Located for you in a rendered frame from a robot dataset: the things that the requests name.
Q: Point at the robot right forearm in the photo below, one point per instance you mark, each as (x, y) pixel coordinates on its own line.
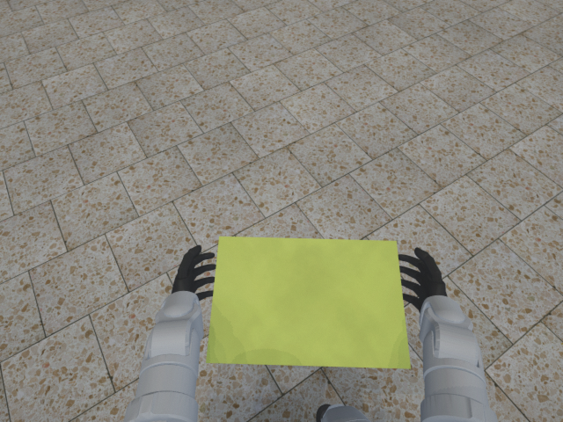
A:
(453, 371)

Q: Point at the robot right hand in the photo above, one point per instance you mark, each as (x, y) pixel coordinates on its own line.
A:
(429, 277)

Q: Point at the robot left forearm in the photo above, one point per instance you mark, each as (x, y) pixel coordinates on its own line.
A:
(167, 379)

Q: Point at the robot left hand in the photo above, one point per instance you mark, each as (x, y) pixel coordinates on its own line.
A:
(185, 278)

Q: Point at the carton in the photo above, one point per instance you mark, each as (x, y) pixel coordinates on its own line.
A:
(308, 302)

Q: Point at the right robot shin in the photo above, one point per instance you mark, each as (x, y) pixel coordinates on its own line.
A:
(332, 406)

